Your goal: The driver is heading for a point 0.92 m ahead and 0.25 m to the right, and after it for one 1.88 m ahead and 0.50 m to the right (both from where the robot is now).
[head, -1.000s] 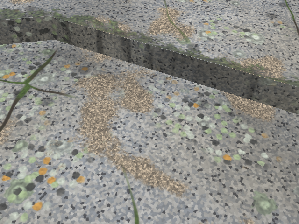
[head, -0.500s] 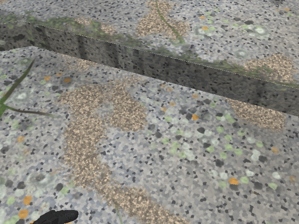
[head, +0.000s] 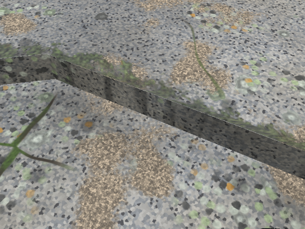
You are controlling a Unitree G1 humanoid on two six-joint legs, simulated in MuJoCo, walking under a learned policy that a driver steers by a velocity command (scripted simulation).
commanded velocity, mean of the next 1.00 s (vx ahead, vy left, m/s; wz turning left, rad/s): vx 0.45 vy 0.00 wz -0.06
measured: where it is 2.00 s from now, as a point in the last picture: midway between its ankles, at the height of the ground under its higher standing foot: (171, 209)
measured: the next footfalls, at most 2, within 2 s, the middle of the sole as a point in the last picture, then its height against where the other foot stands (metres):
right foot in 0.54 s outside the picture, level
left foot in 1.02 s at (153, 181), level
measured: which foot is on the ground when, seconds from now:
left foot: down 0.00-0.54, up 0.56-1.00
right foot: down 0.00-0.02, up 0.04-0.52, down 0.54-1.00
